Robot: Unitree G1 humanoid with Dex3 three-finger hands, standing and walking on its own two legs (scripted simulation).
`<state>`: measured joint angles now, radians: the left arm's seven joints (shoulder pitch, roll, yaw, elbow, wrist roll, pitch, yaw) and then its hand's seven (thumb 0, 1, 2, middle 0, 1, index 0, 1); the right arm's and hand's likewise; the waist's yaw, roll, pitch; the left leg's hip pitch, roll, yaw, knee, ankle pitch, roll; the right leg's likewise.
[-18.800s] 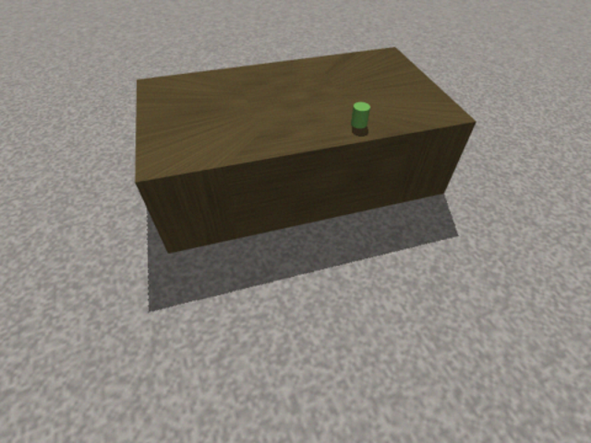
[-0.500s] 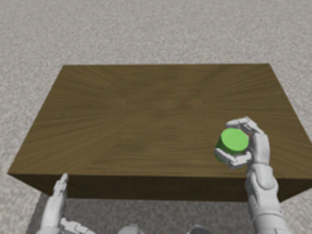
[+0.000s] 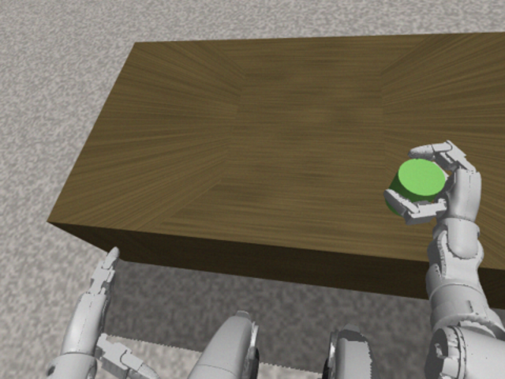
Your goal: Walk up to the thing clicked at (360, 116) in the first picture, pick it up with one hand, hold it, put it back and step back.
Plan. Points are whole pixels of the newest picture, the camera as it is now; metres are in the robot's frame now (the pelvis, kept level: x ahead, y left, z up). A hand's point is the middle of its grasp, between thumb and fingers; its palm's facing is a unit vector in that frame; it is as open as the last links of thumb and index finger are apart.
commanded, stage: crouch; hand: right
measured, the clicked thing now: (412, 189) +0.44 -0.18 -0.02
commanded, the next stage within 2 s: lower in 0.50 s
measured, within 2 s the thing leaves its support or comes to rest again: rests again in 1.94 s
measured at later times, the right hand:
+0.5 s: hand (410, 185) +0.46 -0.19 -0.06, palm faces +0.15 +0.99 +0.01, open 9.7 cm
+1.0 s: hand (400, 196) +0.47 -0.19 -0.12, palm faces +0.14 +0.99 +0.02, open 9.7 cm
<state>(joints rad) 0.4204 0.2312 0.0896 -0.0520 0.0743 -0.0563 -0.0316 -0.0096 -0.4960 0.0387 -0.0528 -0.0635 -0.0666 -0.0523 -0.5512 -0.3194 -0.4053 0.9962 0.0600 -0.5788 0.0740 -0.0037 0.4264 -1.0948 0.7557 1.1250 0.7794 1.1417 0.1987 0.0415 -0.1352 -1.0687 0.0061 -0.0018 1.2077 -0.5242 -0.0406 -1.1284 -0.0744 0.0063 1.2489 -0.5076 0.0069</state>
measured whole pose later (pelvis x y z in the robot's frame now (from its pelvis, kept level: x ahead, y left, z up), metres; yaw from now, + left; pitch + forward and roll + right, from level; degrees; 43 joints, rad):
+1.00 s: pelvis -0.02 +0.01 -0.08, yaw +2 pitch +30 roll +6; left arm 0.47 0.29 0.11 -0.35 0.10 -0.07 -0.07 -0.01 -0.53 0.06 -0.06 -0.05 -0.06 -0.06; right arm -0.67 -0.50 -0.56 1.13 -0.01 -0.62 0.11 0.00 0.43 -1.10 0.75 1.13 0.78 1.14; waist 0.33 0.03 -0.16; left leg -1.43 -0.02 0.05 1.50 -0.60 -0.02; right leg -1.51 -0.09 0.08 1.57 -0.59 0.03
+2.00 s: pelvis -0.03 +0.01 -0.13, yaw +3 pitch +33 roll +7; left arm 0.50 0.34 0.20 -0.52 0.08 -0.12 -0.10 -0.01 -0.55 0.07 -0.06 -0.05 -0.05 -0.06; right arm -0.68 -0.58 -0.61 1.09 -0.03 -0.60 0.11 0.00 0.43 -1.10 0.75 1.13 0.78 1.14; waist 0.39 0.05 -0.16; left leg -1.62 -0.03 0.06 1.68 -0.63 -0.03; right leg -1.71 -0.09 0.11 1.75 -0.62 0.02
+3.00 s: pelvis -0.04 +0.01 -0.13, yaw +3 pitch +32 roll +6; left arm 0.51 0.36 0.24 -0.53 0.04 -0.12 -0.09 -0.01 -0.53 0.06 -0.07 -0.05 -0.06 -0.06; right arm -0.67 -0.61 -0.63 0.96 -0.03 -0.49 0.14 -0.01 0.41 -0.25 0.37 0.32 0.37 0.33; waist 0.39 0.06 -0.16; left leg -1.63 -0.04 0.05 1.69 -0.63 -0.03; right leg -1.71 -0.10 0.11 1.76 -0.62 0.03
